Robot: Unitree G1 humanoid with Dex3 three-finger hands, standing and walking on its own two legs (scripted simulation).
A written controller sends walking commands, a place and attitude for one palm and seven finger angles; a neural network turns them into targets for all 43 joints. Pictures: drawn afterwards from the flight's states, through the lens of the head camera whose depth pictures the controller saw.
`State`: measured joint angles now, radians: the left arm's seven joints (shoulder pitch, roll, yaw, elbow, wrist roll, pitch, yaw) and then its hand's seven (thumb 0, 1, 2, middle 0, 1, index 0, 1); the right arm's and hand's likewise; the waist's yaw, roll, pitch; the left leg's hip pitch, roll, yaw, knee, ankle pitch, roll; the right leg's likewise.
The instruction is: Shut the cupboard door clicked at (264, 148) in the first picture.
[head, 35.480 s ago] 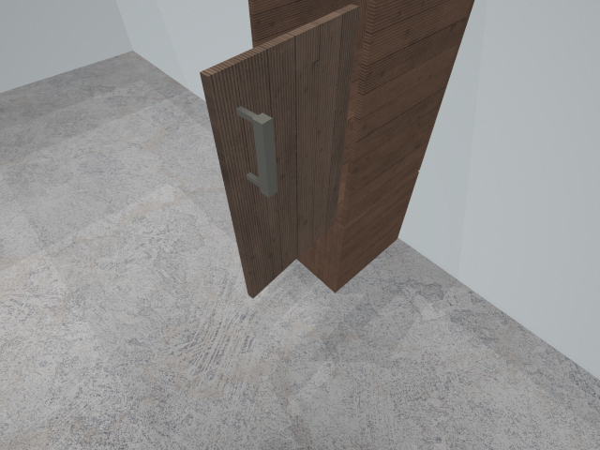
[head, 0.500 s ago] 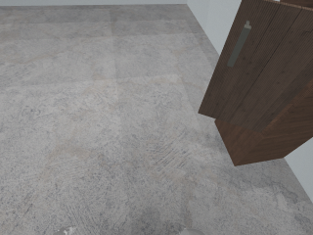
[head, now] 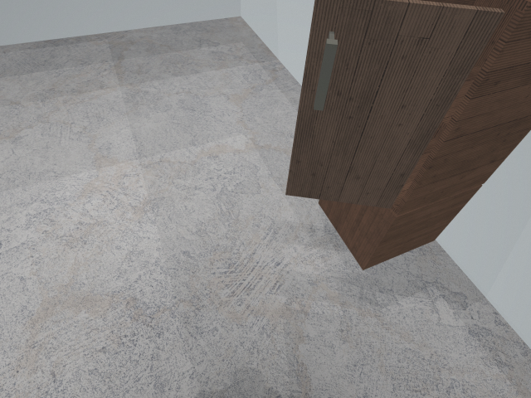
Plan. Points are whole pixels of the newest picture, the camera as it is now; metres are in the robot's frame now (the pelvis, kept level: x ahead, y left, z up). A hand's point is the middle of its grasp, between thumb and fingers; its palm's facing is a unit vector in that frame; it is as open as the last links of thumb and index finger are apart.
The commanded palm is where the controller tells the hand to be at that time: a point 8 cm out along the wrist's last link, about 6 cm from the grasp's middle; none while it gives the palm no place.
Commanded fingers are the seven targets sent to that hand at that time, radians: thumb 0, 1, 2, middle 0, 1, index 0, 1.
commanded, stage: take the last steps up to it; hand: left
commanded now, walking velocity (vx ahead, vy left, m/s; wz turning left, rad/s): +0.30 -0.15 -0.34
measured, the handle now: (324, 72) +0.72 -0.09 +0.12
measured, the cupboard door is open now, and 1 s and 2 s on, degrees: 59 59 59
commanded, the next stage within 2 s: come to a stop and stand still in 0.74 s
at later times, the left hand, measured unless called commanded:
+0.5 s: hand (213, 355) +0.22 +0.10 -0.15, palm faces -0.16 -0.96 -0.21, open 7.4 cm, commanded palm none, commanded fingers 0.00 0.90 0.90 -0.20 -0.30 -0.20 -0.30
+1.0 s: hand (255, 305) +0.31 +0.03 -0.17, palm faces -0.14 -0.98 -0.16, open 7.4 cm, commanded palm none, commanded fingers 0.00 0.90 0.90 -0.20 -0.30 -0.20 -0.30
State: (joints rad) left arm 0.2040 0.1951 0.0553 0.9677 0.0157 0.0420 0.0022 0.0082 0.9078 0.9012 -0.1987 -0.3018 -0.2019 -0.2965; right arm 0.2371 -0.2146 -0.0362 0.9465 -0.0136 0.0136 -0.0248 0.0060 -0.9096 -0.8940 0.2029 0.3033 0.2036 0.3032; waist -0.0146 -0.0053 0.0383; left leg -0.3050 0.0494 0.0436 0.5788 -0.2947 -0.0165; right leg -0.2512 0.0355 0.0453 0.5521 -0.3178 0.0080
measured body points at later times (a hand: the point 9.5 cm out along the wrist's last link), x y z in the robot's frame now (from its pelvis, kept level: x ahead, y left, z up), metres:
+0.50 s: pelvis +0.08 -0.07 +0.00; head +0.11 -0.08 +0.45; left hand +0.22 +0.15 -0.14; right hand -0.02 -0.32 -0.15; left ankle +0.02 +0.08 -0.68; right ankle +0.07 -0.18 -0.73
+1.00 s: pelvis +0.24 -0.14 +0.01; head +0.28 -0.13 +0.46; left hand +0.32 +0.08 -0.15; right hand +0.21 -0.37 -0.13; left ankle +0.24 -0.02 -0.73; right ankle +0.23 -0.30 -0.70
